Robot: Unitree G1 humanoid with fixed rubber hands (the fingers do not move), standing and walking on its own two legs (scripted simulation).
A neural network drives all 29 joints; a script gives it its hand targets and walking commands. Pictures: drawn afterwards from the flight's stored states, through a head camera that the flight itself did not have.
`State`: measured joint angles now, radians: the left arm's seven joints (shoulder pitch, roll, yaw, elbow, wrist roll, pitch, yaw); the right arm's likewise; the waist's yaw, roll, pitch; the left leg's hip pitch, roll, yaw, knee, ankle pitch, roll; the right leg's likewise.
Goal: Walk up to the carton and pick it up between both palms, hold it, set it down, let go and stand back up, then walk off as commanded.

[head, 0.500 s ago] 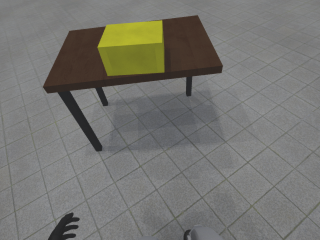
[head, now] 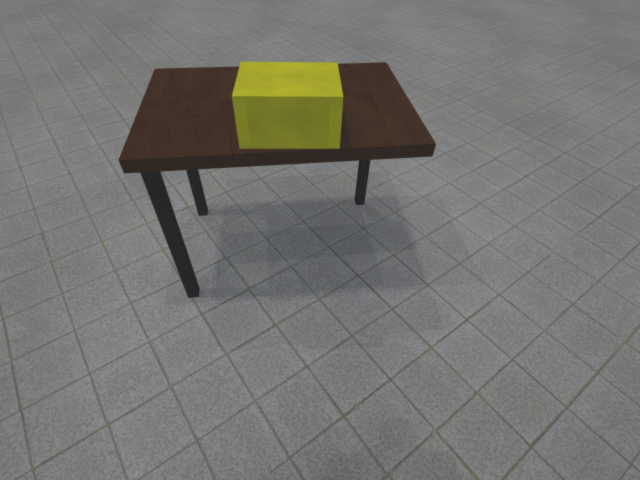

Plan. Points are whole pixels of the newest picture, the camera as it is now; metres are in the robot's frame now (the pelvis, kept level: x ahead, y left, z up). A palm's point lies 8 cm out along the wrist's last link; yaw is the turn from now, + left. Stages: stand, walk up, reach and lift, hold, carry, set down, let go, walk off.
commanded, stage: walk off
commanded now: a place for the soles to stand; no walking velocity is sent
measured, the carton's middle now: (289, 104) +1.08 +0.05 -0.04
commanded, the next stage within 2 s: none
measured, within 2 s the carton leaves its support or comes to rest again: neither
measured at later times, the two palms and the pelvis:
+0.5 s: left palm out of the picture +0.12 +0.28 -0.16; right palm out of the picture -0.04 -0.32 -0.11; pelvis +0.00 +0.00 -0.04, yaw -1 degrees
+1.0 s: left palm out of the picture +0.16 +0.18 -0.10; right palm out of the picture +0.15 -0.44 -0.13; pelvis +0.09 -0.13 -0.02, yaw +0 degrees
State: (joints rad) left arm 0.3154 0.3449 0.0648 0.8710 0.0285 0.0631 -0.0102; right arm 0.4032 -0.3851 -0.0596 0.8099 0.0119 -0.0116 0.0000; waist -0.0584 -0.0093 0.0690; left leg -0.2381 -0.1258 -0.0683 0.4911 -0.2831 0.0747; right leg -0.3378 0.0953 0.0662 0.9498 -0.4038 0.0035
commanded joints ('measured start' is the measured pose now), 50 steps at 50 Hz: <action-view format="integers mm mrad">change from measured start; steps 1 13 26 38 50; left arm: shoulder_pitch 26 -374 -184 45 -34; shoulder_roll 307 300 303 350 227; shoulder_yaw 83 74 71 77 52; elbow -81 -205 -225 -151 -123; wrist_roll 4 49 45 -4 -24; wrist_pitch -57 -60 -40 -110 -107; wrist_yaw -18 -11 -50 15 58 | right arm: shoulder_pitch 9 412 75 9 -96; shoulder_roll -280 -277 -368 -248 -208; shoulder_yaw -116 -119 -94 -49 -34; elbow -73 57 -56 -40 9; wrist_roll -52 -23 -46 -26 -14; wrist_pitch -25 -41 -92 -67 1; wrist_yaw -14 -1 -51 -68 -52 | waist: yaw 43 -214 40 103 89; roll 141 -138 114 -82 -91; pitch -55 107 162 -40 -35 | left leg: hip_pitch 207 298 70 -501 -392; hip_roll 189 192 368 75 69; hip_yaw -344 -169 -663 -88 -53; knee -399 82 -190 724 493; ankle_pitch -188 -255 -397 -199 -16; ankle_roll -167 15 153 -73 -73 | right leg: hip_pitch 22 -454 -396 380 420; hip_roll -74 -180 -162 -421 -261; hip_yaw -91 37 89 503 189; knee -335 -321 132 -637 -535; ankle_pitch -97 -164 -49 212 816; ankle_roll -36 -105 -11 -36 109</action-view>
